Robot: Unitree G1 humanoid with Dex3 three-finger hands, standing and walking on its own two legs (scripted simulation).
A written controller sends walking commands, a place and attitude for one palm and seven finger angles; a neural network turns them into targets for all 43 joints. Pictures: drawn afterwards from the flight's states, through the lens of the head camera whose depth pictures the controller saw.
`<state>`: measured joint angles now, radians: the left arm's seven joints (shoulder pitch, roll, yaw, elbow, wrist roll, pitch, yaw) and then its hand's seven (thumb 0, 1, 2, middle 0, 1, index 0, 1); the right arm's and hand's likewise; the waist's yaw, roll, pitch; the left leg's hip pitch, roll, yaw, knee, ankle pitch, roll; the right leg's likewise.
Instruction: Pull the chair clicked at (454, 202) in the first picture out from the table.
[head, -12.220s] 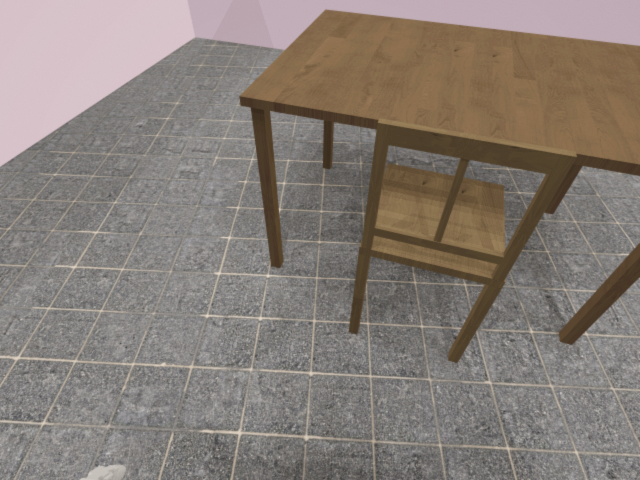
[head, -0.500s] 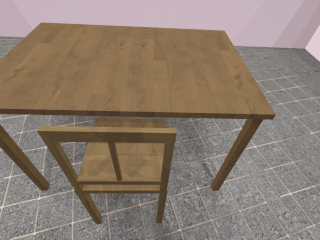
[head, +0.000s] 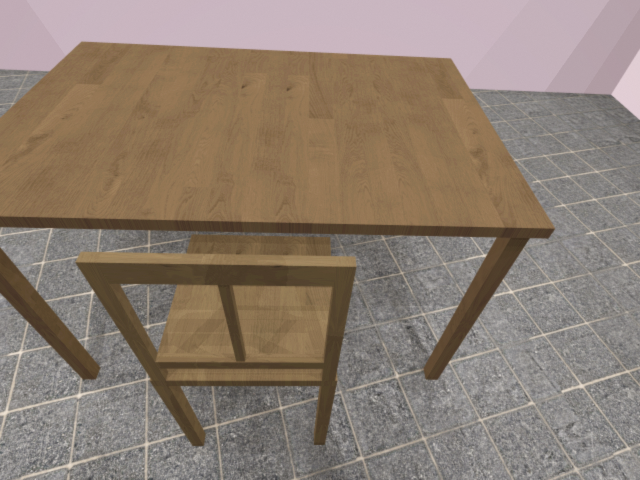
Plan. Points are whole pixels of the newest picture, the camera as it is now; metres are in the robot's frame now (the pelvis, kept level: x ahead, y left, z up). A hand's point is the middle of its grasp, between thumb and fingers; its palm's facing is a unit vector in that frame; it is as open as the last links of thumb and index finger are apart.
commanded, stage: look again from close up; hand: left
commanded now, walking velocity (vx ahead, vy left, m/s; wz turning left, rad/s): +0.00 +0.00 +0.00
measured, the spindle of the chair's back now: (233, 324) +0.38 +0.17 -0.11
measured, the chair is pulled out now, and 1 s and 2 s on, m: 0.00 0.00 0.00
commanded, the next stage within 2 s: shuffle to correct the standing spot in 0.26 s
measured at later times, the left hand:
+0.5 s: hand out of the picture -0.03 +0.14 -0.18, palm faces +0.06 -0.99 -0.14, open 7.4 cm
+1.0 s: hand out of the picture -0.02 +0.10 -0.18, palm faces +0.12 -0.97 -0.22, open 7.3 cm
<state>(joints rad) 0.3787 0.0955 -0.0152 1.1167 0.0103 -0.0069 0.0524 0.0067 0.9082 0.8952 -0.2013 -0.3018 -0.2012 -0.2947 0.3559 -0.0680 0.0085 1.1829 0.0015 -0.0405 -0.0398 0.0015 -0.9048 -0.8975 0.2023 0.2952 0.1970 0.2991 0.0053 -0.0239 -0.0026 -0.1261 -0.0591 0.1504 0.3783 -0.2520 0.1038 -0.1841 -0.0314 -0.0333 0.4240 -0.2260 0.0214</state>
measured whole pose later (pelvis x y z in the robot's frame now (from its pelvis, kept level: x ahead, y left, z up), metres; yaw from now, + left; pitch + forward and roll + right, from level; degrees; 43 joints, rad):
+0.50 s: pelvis +0.00 +0.00 +0.00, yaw +1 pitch -1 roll +0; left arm 0.36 0.10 -0.01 1.11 0.01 0.01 0.05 0.01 0.91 0.90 -0.20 -0.30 -0.20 -0.29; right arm 0.36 -0.06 0.01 1.18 0.00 -0.04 -0.05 0.00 -0.90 -0.90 0.20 0.30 0.20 0.30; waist 0.00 -0.03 0.00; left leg -0.12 -0.07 0.14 0.38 -0.25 0.10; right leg -0.19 -0.04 -0.04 0.45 -0.24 0.02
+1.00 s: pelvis -0.04 -0.08 -0.01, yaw +3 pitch +0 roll +0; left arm 0.29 0.15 0.02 0.97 0.02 0.00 0.05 0.01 0.93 0.89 -0.20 -0.30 -0.20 -0.30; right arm 0.26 -0.17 -0.06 1.07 -0.01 0.03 -0.03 0.00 -0.91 -0.90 0.20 0.30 0.20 0.30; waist 0.02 0.00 0.02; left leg -0.36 0.00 -0.01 0.85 -0.41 -0.02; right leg -0.31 0.02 -0.05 0.55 -0.25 -0.05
